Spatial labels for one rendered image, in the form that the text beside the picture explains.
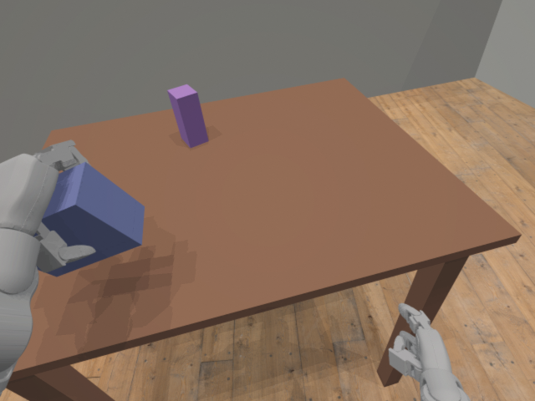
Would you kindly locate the robot left forearm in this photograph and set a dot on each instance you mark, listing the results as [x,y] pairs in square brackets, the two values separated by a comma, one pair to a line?
[18,282]

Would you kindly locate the table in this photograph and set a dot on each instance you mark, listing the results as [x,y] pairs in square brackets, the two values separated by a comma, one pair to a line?
[299,193]

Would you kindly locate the right robot hand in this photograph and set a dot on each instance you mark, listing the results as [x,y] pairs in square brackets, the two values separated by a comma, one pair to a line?
[425,351]

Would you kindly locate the sponge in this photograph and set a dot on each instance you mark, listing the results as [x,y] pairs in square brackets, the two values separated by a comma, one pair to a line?
[88,209]

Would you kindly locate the robot right forearm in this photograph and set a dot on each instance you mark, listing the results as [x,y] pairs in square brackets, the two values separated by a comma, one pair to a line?
[440,385]

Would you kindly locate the left robot hand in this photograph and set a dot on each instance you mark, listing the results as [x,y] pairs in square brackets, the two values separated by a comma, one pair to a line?
[27,183]

